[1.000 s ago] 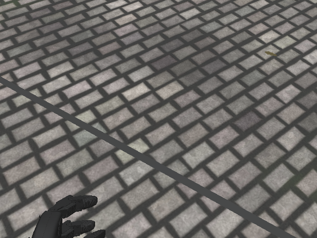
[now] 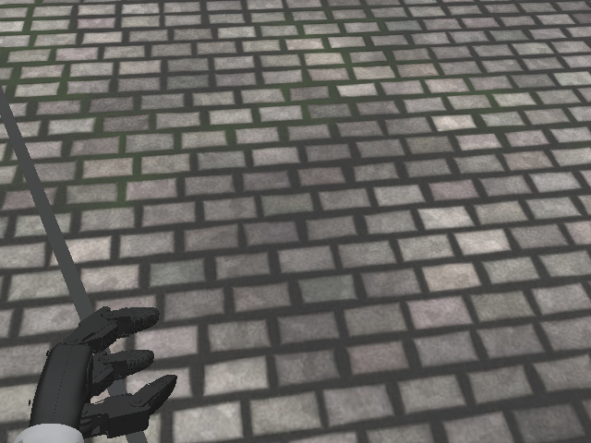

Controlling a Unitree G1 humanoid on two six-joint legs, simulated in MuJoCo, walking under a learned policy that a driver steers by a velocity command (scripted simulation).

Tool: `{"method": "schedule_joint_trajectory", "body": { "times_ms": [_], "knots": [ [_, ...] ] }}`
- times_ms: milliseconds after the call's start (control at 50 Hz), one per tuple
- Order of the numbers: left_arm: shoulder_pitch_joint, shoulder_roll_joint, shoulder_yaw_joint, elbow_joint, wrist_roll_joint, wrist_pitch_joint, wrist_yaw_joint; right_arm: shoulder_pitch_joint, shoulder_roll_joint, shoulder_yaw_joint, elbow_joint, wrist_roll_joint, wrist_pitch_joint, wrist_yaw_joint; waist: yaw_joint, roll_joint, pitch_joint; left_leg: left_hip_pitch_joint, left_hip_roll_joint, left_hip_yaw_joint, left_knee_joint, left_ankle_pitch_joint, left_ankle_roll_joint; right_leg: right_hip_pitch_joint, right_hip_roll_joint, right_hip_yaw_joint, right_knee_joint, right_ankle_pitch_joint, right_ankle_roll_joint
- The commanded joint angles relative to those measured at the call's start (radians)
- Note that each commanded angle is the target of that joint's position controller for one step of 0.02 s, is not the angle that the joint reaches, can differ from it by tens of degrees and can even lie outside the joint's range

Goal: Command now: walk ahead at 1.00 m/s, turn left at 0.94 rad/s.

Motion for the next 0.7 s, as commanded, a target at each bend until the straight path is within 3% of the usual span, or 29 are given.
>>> {"method": "schedule_joint_trajectory", "body": {
  "times_ms": [20,40,60,80,100,120,140,160,180,200,220,280,340,380,400,440,460,480,500,520,540,560,580,600,620,640,660,700],
  "knots": [
    [0.324,0.207,0.101,-0.021,-0.024,-0.011,0.020,-0.123,-0.137,-0.030,-0.087,-0.040,0.007,0.005,0.284,0.160,-0.249,-0.265,0.143,-0.072,0.370,0.741,-0.013,0.654,-0.067,-0.012,0.104,-0.136,-0.066],
    [0.526,0.251,0.103,0.011,-0.007,0.003,0.028,-0.081,-0.023,0.003,-0.121,-0.062,0.008,0.012,0.295,-0.036,-0.421,-0.520,0.058,0.032,0.716,0.293,-0.034,1.006,-0.254,0.247,0.122,-0.418,-0.130],
    [0.519,0.299,0.109,0.046,0.021,0.002,-0.001,0.075,0.001,0.034,-0.165,0.024,-0.006,0.014,0.185,-0.561,-0.528,-0.829,0.046,0.112,0.985,-0.072,-0.058,1.166,-0.482,0.866,-0.103,-0.827,-0.278],
    [0.446,0.161,0.088,0.003,0.028,0.015,0.001,0.004,-0.092,0.025,-0.127,0.040,0.007,0.000,0.234,-0.364,-0.357,-0.930,0.150,0.143,1.049,0.032,-0.067,1.053,-0.418,0.800,-0.146,-1.000,-0.235],
    [0.422,0.118,0.077,0.017,0.024,0.030,0.010,-0.130,-0.143,0.016,-0.145,0.007,0.011,0.004,0.262,-0.182,-0.200,-0.942,0.168,0.196,1.037,0.095,-0.071,0.902,-0.366,0.581,-0.147,-0.814,-0.190],
    [0.405,0.135,0.079,0.042,0.037,0.039,0.009,-0.206,-0.134,0.013,-0.161,-0.020,0.012,0.006,0.243,0.007,-0.110,-0.901,0.203,0.222,0.999,0.130,-0.070,0.753,-0.332,0.438,-0.152,-0.585,-0.171],
    [0.382,0.131,0.076,0.064,0.046,0.040,0.009,-0.252,-0.120,0.008,-0.182,-0.031,0.011,0.013,0.216,0.043,-0.042,-0.872,0.243,0.221,0.942,0.163,-0.066,0.638,-0.305,0.327,-0.166,-0.426,-0.174],
    [0.360,0.112,0.069,0.084,0.049,0.036,0.007,-0.244,-0.102,0.007,-0.192,-0.015,0.019,0.021,0.181,0.008,-0.012,-0.832,0.278,0.218,0.915,0.170,-0.061,0.556,-0.286,0.248,-0.186,-0.363,-0.171],
    [0.344,0.080,0.062,0.102,0.036,0.032,-0.002,-0.241,-0.084,0.008,-0.197,0.001,0.031,0.024,0.165,-0.022,0.004,-0.832,0.299,0.227,0.903,0.161,-0.057,0.521,-0.267,0.175,-0.205,-0.325,-0.168],
    [0.335,0.067,0.059,0.121,0.021,0.031,-0.008,-0.245,-0.064,0.013,-0.210,0.008,0.042,0.026,0.150,-0.039,0.018,-0.850,0.319,0.235,0.892,0.160,-0.054,0.495,-0.266,0.118,-0.220,-0.292,-0.165],
    [0.329,0.075,0.062,0.135,0.013,0.029,-0.010,-0.258,-0.054,0.017,-0.222,0.003,0.048,0.029,0.141,-0.035,0.036,-0.875,0.332,0.242,0.886,0.189,-0.056,0.476,-0.267,0.068,-0.237,-0.249,-0.167],
    [0.293,0.123,0.072,0.154,0.027,0.027,-0.005,-0.298,-0.065,0.021,-0.239,-0.008,0.045,0.038,0.119,-0.007,0.092,-0.903,0.337,0.253,0.792,0.360,-0.082,0.420,-0.250,-0.099,-0.291,-0.120,-0.164],
    [0.330,0.151,0.072,0.178,0.034,0.029,0.003,-0.401,-0.093,0.016,-0.254,-0.014,0.034,0.055,0.157,0.041,0.135,-0.881,0.300,0.334,0.609,0.544,-0.077,0.449,-0.208,-0.254,-0.315,-0.018,-0.127],
    [0.398,0.181,0.074,0.207,0.031,0.035,0.007,-0.491,-0.080,0.022,-0.282,-0.012,0.022,0.077,0.191,0.055,0.158,-0.863,0.269,0.401,0.469,0.583,-0.046,0.525,-0.211,-0.308,-0.310,0.112,-0.090],
    [0.401,0.203,0.075,0.212,0.031,0.041,0.010,-0.508,-0.084,0.020,-0.291,-0.007,0.017,0.087,0.183,0.043,0.157,-0.809,0.238,0.444,0.397,0.581,-0.027,0.549,-0.208,-0.347,-0.288,0.274,-0.066],
    [0.429,0.266,0.085,0.217,0.033,0.056,0.024,-0.502,-0.126,0.001,-0.299,0.000,0.013,0.097,0.147,-0.037,0.089,-0.659,0.139,0.543,0.356,0.517,0.002,0.620,-0.219,-0.382,-0.169,0.795,-0.042],
    [0.420,0.297,0.092,0.214,0.030,0.068,0.033,-0.432,-0.153,-0.015,-0.292,0.007,0.019,0.095,0.089,-0.092,0.042,-0.576,0.102,0.562,0.365,0.441,0.017,0.648,-0.241,-0.385,-0.054,1.025,-0.047],
    [0.384,0.315,0.097,0.198,0.029,0.080,0.035,-0.270,-0.201,-0.043,-0.258,0.013,0.030,0.090,-0.008,-0.135,-0.038,-0.399,0.075,0.557,0.378,0.371,0.046,0.620,-0.263,-0.378,0.141,1.165,-0.065],
    [0.318,0.311,0.097,0.166,0.022,0.079,0.031,-0.011,-0.280,-0.086,-0.190,0.008,0.043,0.079,-0.133,-0.122,-0.146,-0.068,0.073,0.495,0.319,0.374,0.097,0.464,-0.253,-0.351,0.427,1.107,-0.079],
    [0.291,0.225,0.075,0.156,0.014,0.062,0.025,0.123,-0.305,-0.102,-0.131,0.017,0.056,0.056,-0.163,0.044,-0.134,0.190,0.141,0.341,0.201,0.411,0.144,0.194,-0.107,-0.344,0.842,0.216,-0.047],
    [0.437,0.049,0.018,0.081,0.022,0.018,0.009,-0.003,-0.360,-0.087,-0.177,-0.016,0.039,0.056,0.069,0.382,-0.221,0.413,0.322,-0.201,0.113,0.228,0.317,-0.207,0.053,-0.180,1.203,-0.640,-0.022],
    [0.340,0.137,0.018,0.034,0.000,-0.029,0.000,0.009,-0.286,-0.074,-0.209,-0.034,0.019,0.056,-0.003,0.252,-0.372,0.433,0.409,-0.515,-0.123,-0.134,0.350,-0.304,0.029,0.020,1.184,-0.560,-0.070],
    [0.220,0.174,0.028,0.005,-0.029,-0.042,0.001,0.010,-0.242,-0.064,-0.196,-0.042,-0.002,0.056,0.001,0.109,-0.210,0.290,0.405,-0.511,-0.214,-0.168,0.285,-0.335,-0.006,0.015,1.092,-0.487,-0.092],
    [0.206,0.155,0.024,0.008,-0.021,-0.043,0.007,-0.048,-0.221,-0.054,-0.191,-0.041,-0.018,0.063,0.073,-0.051,-0.092,0.091,0.382,-0.438,-0.231,-0.086,0.251,-0.283,-0.042,0.014,0.980,-0.428,-0.091],
    [0.238,0.141,0.026,0.031,0.003,-0.030,0.011,-0.117,-0.198,-0.045,-0.198,-0.042,-0.027,0.064,0.131,-0.092,-0.036,-0.070,0.334,-0.336,-0.220,0.014,0.229,-0.194,-0.074,0.020,0.907,-0.397,-0.073],
    [0.287,0.144,0.032,0.046,0.014,-0.010,0.008,-0.170,-0.190,-0.043,-0.209,-0.049,-0.030,0.055,0.180,-0.045,-0.007,-0.193,0.286,-0.261,-0.227,0.075,0.229,-0.124,-0.093,0.030,0.853,-0.377,-0.047],
    [0.296,0.155,0.039,0.053,0.021,0.009,0.007,-0.197,-0.170,-0.036,-0.209,-0.041,-0.027,0.048,0.197,-0.025,0.026,-0.278,0.248,-0.192,-0.240,0.122,0.222,-0.090,-0.107,0.020,0.796,-0.374,-0.021],
    [0.245,0.136,0.034,0.040,0.041,0.028,0.010,-0.189,-0.140,-0.024,-0.190,-0.027,-0.025,0.026,0.185,-0.013,0.067,-0.401,0.200,-0.057,-0.253,0.231,0.202,-0.046,-0.120,-0.032,0.647,-0.310,0.017]
  ]
}}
